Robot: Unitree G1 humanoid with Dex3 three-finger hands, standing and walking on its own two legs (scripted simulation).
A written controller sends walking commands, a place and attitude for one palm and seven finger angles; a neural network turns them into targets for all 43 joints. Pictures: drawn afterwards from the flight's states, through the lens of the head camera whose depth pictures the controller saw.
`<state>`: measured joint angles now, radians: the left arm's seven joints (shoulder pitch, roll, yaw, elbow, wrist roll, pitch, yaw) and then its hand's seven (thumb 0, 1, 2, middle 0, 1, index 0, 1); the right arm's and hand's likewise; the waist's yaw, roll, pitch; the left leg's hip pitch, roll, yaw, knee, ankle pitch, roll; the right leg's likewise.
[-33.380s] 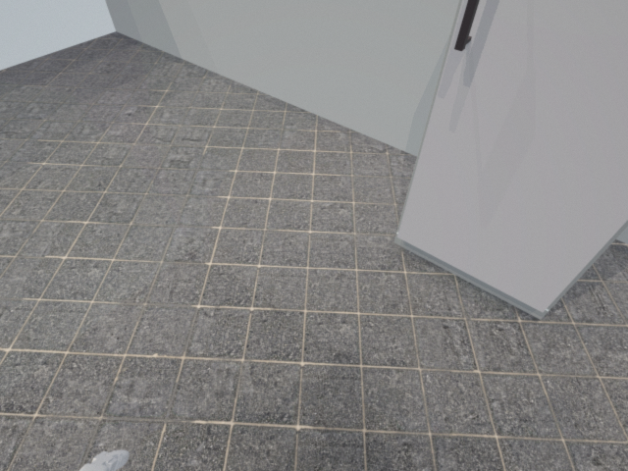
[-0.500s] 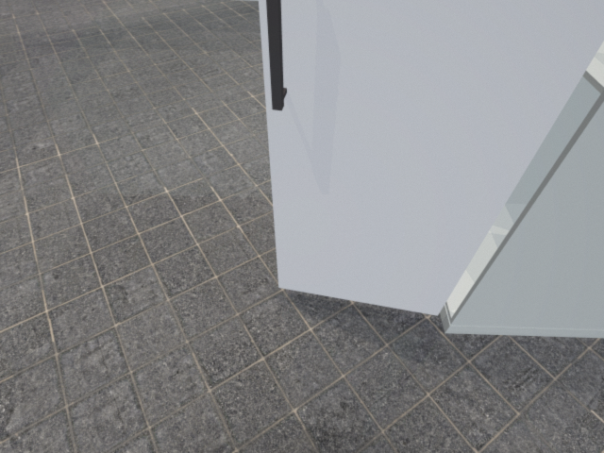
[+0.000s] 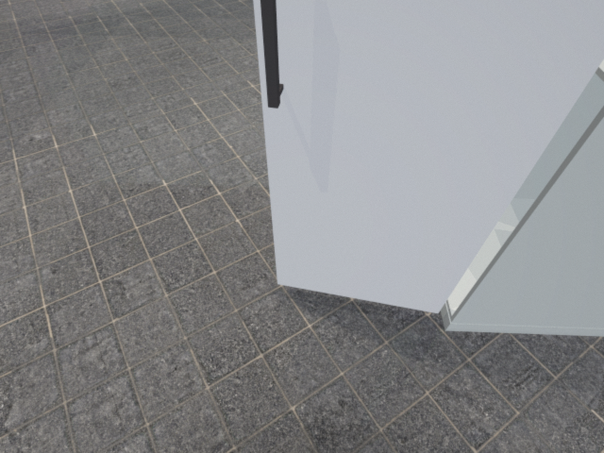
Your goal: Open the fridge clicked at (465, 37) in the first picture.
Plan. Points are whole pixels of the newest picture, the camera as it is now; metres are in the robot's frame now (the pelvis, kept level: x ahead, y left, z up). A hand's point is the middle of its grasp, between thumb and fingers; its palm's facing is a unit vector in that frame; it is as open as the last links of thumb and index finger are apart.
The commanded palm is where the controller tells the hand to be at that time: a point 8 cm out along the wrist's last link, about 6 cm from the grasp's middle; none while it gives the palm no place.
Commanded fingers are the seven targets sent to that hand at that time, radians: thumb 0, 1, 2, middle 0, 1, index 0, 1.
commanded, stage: look to check the result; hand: left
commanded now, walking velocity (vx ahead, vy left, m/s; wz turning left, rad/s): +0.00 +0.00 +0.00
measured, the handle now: out of the picture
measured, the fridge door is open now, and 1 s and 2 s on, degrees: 80 80 80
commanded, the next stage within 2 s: stand and wait in 0.14 s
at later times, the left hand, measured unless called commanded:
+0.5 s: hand out of the picture +0.10 +0.23 -0.16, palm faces -0.05 -0.94 -0.33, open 7.4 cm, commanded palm none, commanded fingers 0.00 0.90 0.90 -0.20 -0.30 -0.20 -0.30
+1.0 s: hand out of the picture +0.09 +0.22 -0.16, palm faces -0.05 -0.94 -0.33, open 7.4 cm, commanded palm none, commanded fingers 0.00 0.90 0.90 -0.20 -0.30 -0.20 -0.30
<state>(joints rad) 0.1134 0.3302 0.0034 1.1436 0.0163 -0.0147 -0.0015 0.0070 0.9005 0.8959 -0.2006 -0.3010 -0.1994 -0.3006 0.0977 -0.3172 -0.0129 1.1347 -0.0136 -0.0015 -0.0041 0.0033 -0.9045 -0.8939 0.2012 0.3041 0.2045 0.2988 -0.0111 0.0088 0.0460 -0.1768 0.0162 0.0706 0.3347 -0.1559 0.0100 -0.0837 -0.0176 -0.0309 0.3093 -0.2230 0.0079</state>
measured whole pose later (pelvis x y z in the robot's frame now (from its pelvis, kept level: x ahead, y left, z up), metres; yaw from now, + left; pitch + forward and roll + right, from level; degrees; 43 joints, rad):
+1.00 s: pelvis +0.02 -0.02 +0.00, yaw -1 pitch -1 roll +0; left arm 0.12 0.31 0.00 1.14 0.01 -0.02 0.00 0.01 0.90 0.90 -0.20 -0.30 -0.20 -0.30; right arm 0.11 -0.31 -0.01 1.14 -0.01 0.00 -0.01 0.00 -0.90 -0.89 0.20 0.30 0.20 0.30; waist -0.02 0.01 0.04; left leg -0.12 0.04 0.07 0.30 -0.17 -0.02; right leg -0.03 0.01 -0.03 0.27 -0.23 -0.02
